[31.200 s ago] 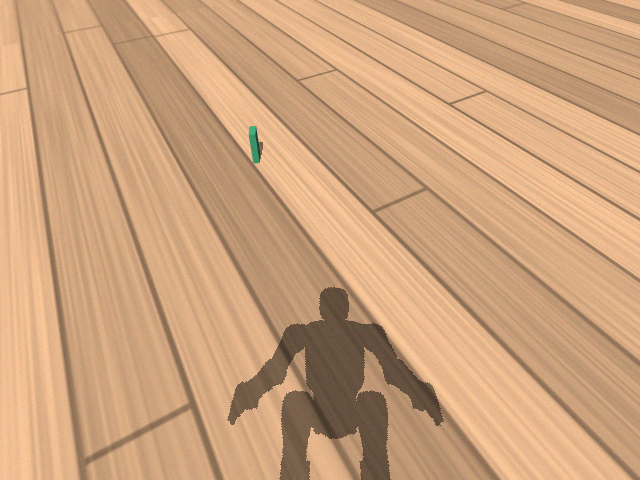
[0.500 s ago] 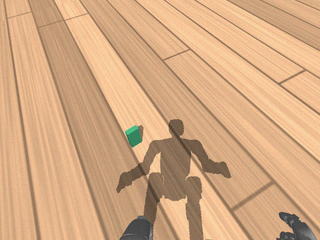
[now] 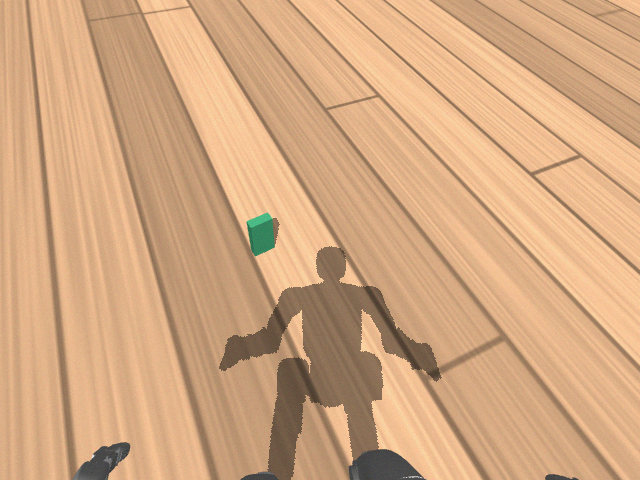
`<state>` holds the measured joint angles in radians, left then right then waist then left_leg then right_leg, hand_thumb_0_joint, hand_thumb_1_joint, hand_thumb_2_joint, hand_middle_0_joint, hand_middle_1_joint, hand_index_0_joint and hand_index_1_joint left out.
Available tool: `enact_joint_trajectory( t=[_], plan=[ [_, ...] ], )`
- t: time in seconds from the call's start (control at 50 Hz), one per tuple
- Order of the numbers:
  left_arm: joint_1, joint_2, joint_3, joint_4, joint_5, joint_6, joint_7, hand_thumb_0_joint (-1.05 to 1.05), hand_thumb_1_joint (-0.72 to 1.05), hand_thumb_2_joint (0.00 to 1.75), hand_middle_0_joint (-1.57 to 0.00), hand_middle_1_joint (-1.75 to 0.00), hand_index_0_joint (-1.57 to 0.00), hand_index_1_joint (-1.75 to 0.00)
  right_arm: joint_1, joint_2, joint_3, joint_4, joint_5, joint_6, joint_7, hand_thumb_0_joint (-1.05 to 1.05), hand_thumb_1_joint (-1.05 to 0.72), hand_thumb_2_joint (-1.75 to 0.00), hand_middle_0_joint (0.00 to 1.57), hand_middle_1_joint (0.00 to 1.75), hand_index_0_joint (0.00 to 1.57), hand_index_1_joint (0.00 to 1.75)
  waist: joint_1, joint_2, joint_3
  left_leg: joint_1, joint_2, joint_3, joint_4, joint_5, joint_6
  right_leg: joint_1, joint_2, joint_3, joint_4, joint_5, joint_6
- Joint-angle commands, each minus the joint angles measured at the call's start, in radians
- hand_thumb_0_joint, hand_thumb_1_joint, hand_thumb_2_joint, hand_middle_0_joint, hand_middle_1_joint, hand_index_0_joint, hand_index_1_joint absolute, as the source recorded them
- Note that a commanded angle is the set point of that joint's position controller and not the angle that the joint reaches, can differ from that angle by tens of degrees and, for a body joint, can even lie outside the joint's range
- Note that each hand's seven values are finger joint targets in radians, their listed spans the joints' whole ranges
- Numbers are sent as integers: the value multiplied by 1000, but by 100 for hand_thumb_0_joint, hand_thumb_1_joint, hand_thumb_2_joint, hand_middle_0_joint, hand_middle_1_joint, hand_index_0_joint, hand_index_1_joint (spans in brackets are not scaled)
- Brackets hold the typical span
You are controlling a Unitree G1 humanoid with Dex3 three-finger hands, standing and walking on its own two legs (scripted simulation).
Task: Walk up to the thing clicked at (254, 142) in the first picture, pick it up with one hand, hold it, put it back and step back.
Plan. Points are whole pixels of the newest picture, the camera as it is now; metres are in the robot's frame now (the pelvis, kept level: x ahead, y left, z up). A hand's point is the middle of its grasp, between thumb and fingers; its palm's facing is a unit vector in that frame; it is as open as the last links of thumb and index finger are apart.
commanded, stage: step back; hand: left
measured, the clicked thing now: (261, 235) +0.96 +0.20 -0.68
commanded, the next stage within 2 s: stand in 1.30 s
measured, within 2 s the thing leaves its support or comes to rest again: neither
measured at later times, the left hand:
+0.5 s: hand out of the picture -0.06 +0.27 -0.14, palm faces +0.05 -0.90 -0.44, open 7.4 cm
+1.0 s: hand out of the picture +0.02 +0.21 -0.14, palm faces +0.04 -0.93 -0.37, open 7.4 cm
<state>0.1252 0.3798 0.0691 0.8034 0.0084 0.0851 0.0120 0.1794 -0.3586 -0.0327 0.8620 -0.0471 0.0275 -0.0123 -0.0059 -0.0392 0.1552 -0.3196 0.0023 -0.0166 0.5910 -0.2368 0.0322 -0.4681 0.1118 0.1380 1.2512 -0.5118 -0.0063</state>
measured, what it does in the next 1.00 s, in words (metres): steps on the spot: right foot, then left foot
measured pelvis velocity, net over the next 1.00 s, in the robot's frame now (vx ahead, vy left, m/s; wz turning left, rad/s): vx -0.07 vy -0.04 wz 0.04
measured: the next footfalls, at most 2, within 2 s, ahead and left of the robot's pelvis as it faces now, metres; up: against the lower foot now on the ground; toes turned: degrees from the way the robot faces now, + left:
right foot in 0.16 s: -0.08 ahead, -0.16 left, +0.00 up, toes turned -2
left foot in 0.50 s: -0.07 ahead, +0.11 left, +0.00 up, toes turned -1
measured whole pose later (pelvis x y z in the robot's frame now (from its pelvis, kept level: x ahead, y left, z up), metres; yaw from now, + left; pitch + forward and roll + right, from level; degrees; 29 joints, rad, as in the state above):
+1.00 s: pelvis -0.07 -0.04 -0.01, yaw +2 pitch -3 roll +0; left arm 0.14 0.33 0.04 0.98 0.03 -0.03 -0.01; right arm 0.22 -0.39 -0.04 0.99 -0.02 0.01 0.00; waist 0.01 0.04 0.07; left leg -0.32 -0.01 -0.08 0.84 -0.51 0.01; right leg -0.32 -0.02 -0.05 0.64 -0.28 -0.02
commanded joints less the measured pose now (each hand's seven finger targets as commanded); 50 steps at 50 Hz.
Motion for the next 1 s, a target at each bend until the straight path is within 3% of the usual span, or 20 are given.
enact_joint_trajectory(
  t=[0.0,0.08,0.14,0.18,0.2,0.22,0.28,0.36,0.42,0.48,0.5,0.52,0.56,0.64,0.78,0.8,0.82,0.86,0.92,0.98],
  plan=[
    [55,171,49,-56,15,-47,11,0,90,90,-20,-30,-20,-30,-12,-229,-73,-86,14,-22,-18,0,-90,-90,20,30,20,30,6,176,-197,259,214,-181,-125,352,194,-32,-50,-12,-198,-6,40],
    [79,187,40,-8,13,-83,4,0,90,90,-20,-30,-20,-30,-7,-282,-90,-81,2,-4,-1,0,-90,-90,20,30,20,30,-36,269,-260,237,211,-188,-153,-30,180,137,-88,-123,-592,-12,30],
    [238,193,53,104,27,-98,5,0,90,90,-20,-30,-20,-30,-48,-279,-90,-82,3,23,9,0,-90,-90,20,30,20,30,40,195,-243,16,162,-126,-45,-214,112,361,-80,-116,-882,136,-29],
    [152,335,91,52,50,-107,6,0,90,90,-20,-30,-20,-30,-79,-175,-59,-113,10,14,9,0,-90,-90,20,30,20,30,54,-130,-127,-301,-48,-54,225,-302,-26,257,-395,416,-1012,-270,-145],
    [55,416,100,28,53,-101,10,0,90,90,-20,-30,-20,-30,-136,-238,-85,-104,5,14,-3,0,-90,-90,20,30,20,30,84,-189,-39,-178,-7,-165,387,-310,-52,-51,-547,550,-1086,-429,-266],
    [-38,392,98,9,46,-109,14,0,90,90,-20,-30,-20,-30,-112,-284,-103,-86,11,15,3,0,-90,-90,20,30,20,30,27,-152,39,-112,30,-197,485,-246,-51,-176,-540,496,-1089,-457,-257],
    [-52,253,71,29,35,-123,13,0,90,90,-20,-30,-20,-30,4,-212,-77,-11,32,-2,12,0,-90,-90,20,30,20,30,-17,-49,-15,-166,-68,-149,436,-116,-49,102,-295,91,-934,36,-138],
    [87,288,84,57,48,-129,-3,0,90,90,-20,-30,-20,-30,-50,-223,-69,-23,18,-28,24,0,-90,-90,20,30,20,30,74,-175,-48,-222,-19,-70,223,-200,-70,289,-326,146,-953,-192,-154],
    [95,299,90,60,40,-119,-11,0,90,90,-20,-30,-20,-30,-39,-224,-76,-8,10,-52,33,0,-90,-90,20,30,20,30,82,-186,-48,-144,-2,-9,45,-299,-56,306,-371,136,-922,-101,-182],
    [89,246,52,55,32,-101,-17,0,90,90,-20,-30,-20,-30,73,-222,-93,56,11,-74,26,0,-90,-90,20,30,20,30,18,-47,-129,207,-47,18,-220,-99,-17,183,-284,-16,-689,139,-112],
    [100,189,35,47,26,-99,-17,0,90,90,-20,-30,-20,-30,130,-251,-108,68,7,-82,21,0,-90,-90,20,30,20,30,-8,85,-178,350,52,-162,-258,-165,17,47,-220,-90,-494,158,-75],
    [34,135,18,16,11,-103,-20,0,90,90,-20,-30,-20,-30,185,-352,-128,68,1,-84,16,0,-90,-90,20,30,20,30,-47,291,-160,379,291,-578,-364,-404,124,-207,-81,-207,-303,-36,-23],
    [-47,267,53,16,21,-109,-13,0,90,90,-20,-30,-20,-30,145,-383,-133,56,12,-79,17,0,-90,-90,20,30,20,30,-48,153,-27,156,372,-624,-399,-501,251,-161,-169,-53,-238,-51,-37],
    [47,210,43,61,15,-124,-30,0,90,90,-20,-30,-20,-30,103,-278,-101,38,14,-95,13,0,-90,-90,20,30,20,30,-4,180,-75,209,226,-289,-272,5,164,-70,-178,-113,-374,64,-21],
    [128,188,49,138,8,-128,-14,0,90,90,-20,-30,-20,-30,-21,-212,-61,-1,28,-52,8,0,-90,-90,20,30,20,30,68,167,-127,-120,119,-108,-60,-50,70,414,-94,-188,-746,317,-3],
    [149,212,56,144,13,-135,-6,0,90,90,-20,-30,-20,-30,11,-159,-43,2,32,-47,4,0,-90,-90,20,30,20,30,77,60,-163,-157,79,-80,66,-112,39,483,-155,-86,-808,314,-10],
    [144,293,72,134,30,-145,3,0,90,90,-20,-30,-20,-30,34,-116,-29,-8,38,-44,0,0,-90,-90,20,30,20,30,73,-135,-172,-232,-39,-68,237,-236,-4,453,-346,224,-922,218,-68],
    [-28,334,69,82,28,-141,0,0,90,90,-20,-30,-20,-30,102,-217,-63,54,27,-29,-14,0,-90,-90,20,30,20,30,23,-90,-124,-57,0,-87,343,-376,-30,150,-507,406,-1005,-109,-223],
    [-53,263,51,89,19,-146,0,0,90,90,-20,-30,-20,-30,91,-209,-53,91,32,-34,-6,0,-90,-90,20,30,20,30,13,-63,-113,-72,20,-103,284,-286,-16,184,-388,193,-928,94,-161],
    [-47,272,52,111,20,-147,3,0,90,90,-20,-30,-20,-30,82,-201,-49,102,24,-34,-4,0,-90,-90,20,30,20,30,20,-115,-141,-48,30,-62,205,-245,-27,207,-387,142,-874,281,-163]
  ],
)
